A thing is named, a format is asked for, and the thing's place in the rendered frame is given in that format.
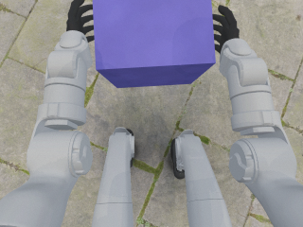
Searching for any robot right upper arm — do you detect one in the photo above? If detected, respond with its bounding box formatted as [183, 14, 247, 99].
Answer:
[228, 137, 303, 227]

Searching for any robot left thigh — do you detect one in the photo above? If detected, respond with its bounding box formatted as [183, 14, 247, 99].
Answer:
[91, 132, 134, 227]

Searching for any robot left upper arm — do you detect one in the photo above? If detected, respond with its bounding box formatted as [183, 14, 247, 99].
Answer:
[0, 131, 93, 227]

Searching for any left robot hand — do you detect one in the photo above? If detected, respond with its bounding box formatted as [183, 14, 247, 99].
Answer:
[66, 0, 95, 43]

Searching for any robot right foot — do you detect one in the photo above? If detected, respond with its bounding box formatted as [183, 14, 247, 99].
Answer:
[170, 138, 186, 180]

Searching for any right robot hand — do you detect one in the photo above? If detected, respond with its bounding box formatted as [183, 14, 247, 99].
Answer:
[212, 5, 240, 55]

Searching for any robot left forearm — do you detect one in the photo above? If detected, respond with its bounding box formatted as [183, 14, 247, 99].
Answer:
[27, 30, 93, 172]

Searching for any carton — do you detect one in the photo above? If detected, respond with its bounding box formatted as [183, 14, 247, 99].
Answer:
[92, 0, 216, 88]

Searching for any robot right forearm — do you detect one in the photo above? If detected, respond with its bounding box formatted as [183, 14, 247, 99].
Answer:
[219, 38, 297, 171]

